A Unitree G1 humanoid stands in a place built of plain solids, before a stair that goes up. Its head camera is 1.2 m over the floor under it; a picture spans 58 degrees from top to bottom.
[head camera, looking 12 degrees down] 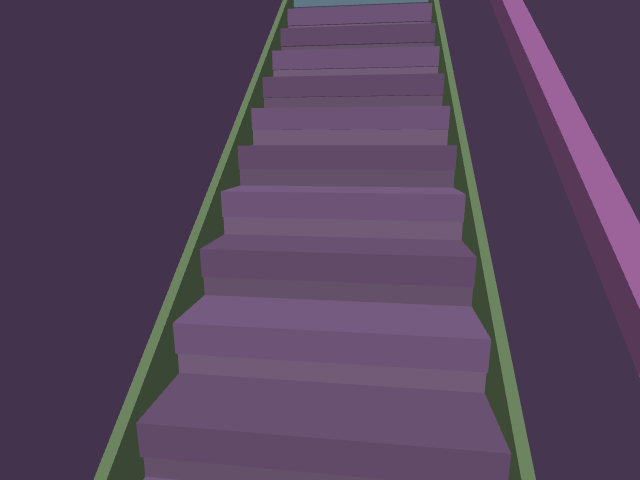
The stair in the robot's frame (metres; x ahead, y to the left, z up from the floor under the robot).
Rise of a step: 0.17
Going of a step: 0.23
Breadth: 0.91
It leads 7 degrees to the right of straight ahead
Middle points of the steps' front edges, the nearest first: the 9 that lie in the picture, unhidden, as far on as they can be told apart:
0.92 0.01 0.52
1.15 -0.01 0.69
1.38 -0.04 0.86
1.61 -0.07 1.04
1.84 -0.10 1.21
2.06 -0.13 1.38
2.29 -0.16 1.56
2.52 -0.19 1.73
2.75 -0.21 1.90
